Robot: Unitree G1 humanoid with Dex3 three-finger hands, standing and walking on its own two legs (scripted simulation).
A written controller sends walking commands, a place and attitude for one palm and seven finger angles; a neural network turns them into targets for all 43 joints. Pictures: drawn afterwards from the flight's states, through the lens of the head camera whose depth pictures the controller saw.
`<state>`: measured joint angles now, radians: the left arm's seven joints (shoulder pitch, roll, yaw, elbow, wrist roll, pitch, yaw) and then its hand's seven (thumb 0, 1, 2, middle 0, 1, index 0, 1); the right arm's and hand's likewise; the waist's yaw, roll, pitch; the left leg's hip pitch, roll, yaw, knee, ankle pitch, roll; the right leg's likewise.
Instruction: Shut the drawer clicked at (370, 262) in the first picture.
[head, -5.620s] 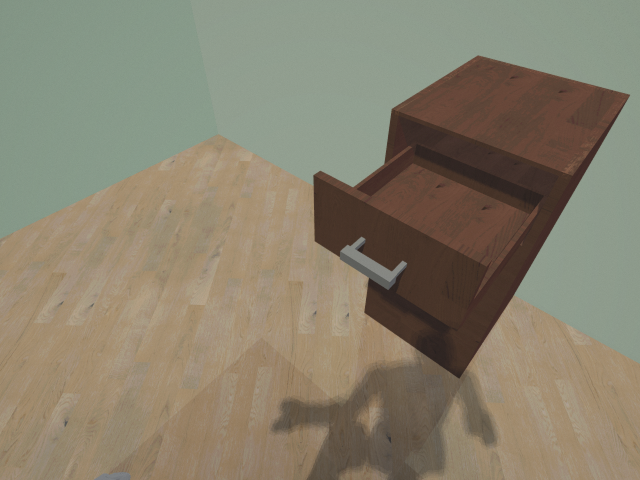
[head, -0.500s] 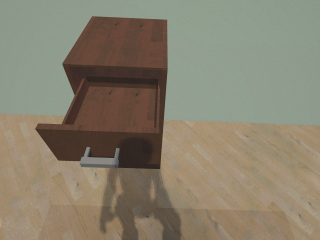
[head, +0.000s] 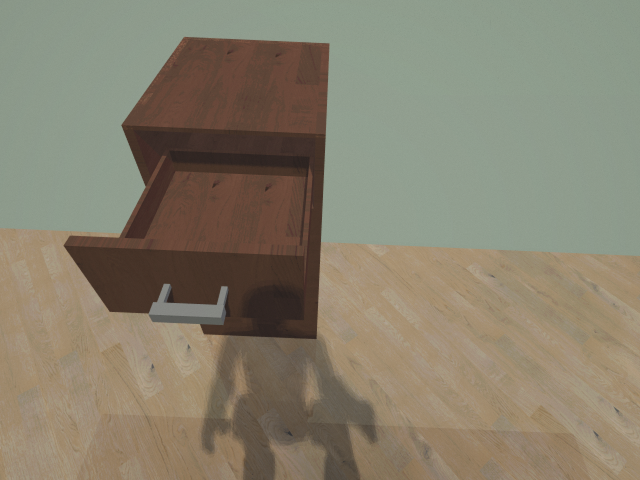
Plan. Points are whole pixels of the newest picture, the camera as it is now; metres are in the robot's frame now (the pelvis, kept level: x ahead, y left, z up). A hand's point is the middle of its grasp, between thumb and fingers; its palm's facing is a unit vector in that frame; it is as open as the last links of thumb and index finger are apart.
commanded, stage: look again from close up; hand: left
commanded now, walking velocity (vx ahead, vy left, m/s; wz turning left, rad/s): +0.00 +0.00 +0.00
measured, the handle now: (191, 302) +0.37 +0.23 -0.05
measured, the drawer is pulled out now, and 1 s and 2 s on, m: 0.30 0.30 0.30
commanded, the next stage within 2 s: shuffle to correct the standing spot in 0.02 s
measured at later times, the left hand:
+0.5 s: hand out of the picture +0.00 +0.20 -0.18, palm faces +0.00 -0.98 -0.20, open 7.4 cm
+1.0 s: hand out of the picture +0.11 +0.20 -0.19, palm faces +0.06 -0.98 -0.18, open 7.4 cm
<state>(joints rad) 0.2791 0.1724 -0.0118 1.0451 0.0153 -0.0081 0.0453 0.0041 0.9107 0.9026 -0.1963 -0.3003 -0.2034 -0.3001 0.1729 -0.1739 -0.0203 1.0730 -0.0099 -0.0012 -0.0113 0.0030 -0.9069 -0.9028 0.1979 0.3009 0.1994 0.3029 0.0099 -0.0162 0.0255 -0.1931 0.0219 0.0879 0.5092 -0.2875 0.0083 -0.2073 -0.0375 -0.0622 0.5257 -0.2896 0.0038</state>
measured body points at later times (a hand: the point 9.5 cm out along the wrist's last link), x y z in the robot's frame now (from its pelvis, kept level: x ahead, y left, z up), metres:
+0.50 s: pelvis +0.03 +0.02 +0.00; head +0.04 +0.02 +0.45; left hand +0.00 +0.25 -0.16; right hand -0.03 -0.20 -0.16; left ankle -0.01 +0.11 -0.74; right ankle +0.00 -0.11 -0.73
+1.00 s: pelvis +0.10 +0.04 -0.01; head +0.15 +0.05 +0.44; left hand +0.11 +0.26 -0.18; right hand +0.18 -0.20 -0.15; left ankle +0.17 +0.15 -0.74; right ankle +0.02 -0.08 -0.69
